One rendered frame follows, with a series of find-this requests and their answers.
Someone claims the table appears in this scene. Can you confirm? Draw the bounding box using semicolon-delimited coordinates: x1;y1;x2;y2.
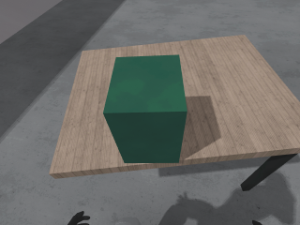
49;35;300;191

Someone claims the left robot hand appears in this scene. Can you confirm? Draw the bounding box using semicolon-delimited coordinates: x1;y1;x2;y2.
68;211;90;225

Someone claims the carton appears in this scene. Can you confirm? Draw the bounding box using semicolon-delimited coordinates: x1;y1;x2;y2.
103;54;188;163

